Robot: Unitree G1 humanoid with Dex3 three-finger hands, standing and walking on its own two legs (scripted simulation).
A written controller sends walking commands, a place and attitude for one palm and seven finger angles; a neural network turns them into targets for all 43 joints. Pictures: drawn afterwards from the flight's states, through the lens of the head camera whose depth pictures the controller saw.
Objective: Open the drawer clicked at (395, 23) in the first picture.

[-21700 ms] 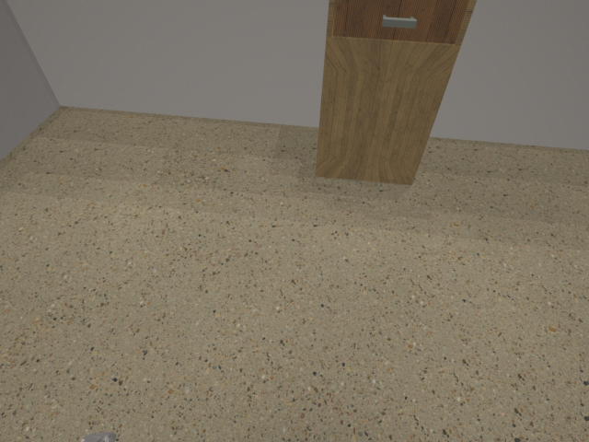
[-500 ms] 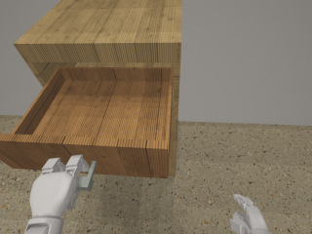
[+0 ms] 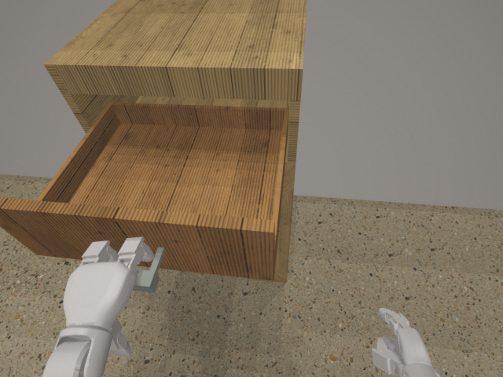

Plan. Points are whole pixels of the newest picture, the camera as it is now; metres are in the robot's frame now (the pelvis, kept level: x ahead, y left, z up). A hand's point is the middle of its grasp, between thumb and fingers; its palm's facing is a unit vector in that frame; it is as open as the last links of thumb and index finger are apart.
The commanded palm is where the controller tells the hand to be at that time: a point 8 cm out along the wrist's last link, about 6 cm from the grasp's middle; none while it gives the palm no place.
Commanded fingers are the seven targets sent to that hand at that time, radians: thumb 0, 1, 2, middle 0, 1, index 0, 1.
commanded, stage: lift the hand off the handle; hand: left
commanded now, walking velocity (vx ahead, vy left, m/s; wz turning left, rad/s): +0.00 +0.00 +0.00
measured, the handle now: (125, 264) +0.25 +0.25 +0.04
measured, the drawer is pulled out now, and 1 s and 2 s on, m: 0.30 0.28 0.28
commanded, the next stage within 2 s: draw the hand back to the body in 1.42 s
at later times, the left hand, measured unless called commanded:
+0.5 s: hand (116, 270) +0.23 +0.24 +0.07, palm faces +0.07 -0.08 -0.99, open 13.5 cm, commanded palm +0.20 +0.23 +0.13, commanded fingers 0.00 -0.50 0.30 -0.30 -1.20 -0.30 -1.20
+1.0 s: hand (92, 240) +0.24 +0.24 +0.14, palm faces +0.12 -0.09 -0.99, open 13.8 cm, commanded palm +0.20 +0.24 +0.20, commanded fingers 0.00 -0.50 0.30 -0.30 -1.20 -0.30 -1.20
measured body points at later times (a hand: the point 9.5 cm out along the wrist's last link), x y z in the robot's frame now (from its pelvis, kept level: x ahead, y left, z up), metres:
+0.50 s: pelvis +0.00 +0.01 +0.01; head +0.02 -0.03 +0.46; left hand +0.22 +0.24 +0.12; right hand +0.21 -0.21 -0.10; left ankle -0.02 +0.12 -0.72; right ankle +0.02 -0.10 -0.72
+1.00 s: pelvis +0.01 +0.01 +0.02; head +0.01 -0.04 +0.47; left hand +0.23 +0.25 +0.20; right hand +0.25 -0.18 -0.07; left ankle -0.02 +0.12 -0.72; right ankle +0.02 -0.10 -0.72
